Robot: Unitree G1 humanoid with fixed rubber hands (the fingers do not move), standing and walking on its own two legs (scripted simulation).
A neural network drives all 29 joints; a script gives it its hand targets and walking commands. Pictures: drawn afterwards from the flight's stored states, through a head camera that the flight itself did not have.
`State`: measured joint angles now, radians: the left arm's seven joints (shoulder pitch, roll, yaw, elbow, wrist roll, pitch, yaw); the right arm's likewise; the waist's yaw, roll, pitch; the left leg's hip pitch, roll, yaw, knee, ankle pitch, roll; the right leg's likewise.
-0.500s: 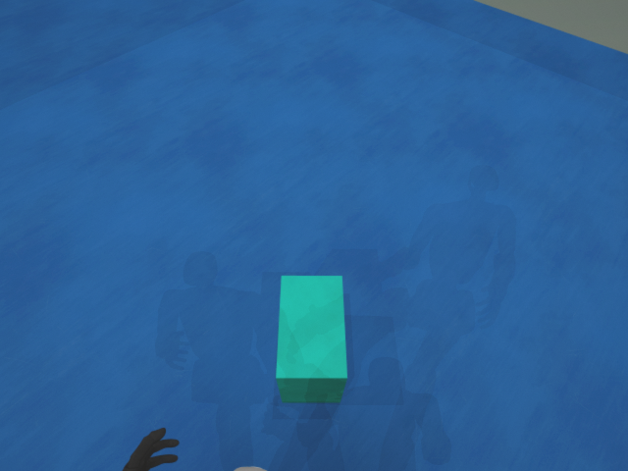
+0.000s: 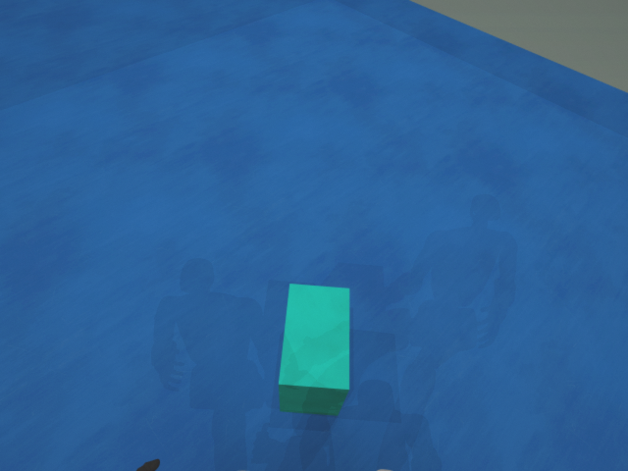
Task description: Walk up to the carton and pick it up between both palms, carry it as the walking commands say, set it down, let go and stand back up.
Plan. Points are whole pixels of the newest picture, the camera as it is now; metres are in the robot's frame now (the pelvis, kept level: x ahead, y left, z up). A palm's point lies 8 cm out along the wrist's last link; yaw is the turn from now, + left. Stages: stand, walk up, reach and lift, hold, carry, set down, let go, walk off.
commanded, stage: walk up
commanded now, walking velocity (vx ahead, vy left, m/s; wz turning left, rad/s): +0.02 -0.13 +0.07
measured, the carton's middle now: (314, 350) +0.50 -0.01 -0.63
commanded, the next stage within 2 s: none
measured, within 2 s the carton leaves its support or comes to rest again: neither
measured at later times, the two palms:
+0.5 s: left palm out of the picture +0.07 +0.19 -0.13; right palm out of the picture +0.08 -0.27 -0.14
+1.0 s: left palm out of the picture +0.06 +0.15 -0.12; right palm out of the picture +0.07 -0.31 -0.14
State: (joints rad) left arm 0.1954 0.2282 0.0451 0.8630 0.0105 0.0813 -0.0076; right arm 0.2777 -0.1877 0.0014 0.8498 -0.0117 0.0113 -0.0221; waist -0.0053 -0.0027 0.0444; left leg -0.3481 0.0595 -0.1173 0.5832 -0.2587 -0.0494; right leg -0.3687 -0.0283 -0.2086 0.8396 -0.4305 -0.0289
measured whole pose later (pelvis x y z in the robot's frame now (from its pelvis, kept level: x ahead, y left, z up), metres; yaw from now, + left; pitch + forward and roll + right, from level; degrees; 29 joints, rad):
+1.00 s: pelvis +0.00 -0.09 +0.00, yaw +2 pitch +0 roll +2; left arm 0.22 0.18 0.02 0.91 0.01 0.04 0.01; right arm 0.25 -0.18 0.00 0.88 -0.01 0.05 -0.04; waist 0.00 0.01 0.03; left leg -0.46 0.03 -0.12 0.93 -0.37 -0.04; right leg -0.25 -0.03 -0.19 0.58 -0.34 -0.07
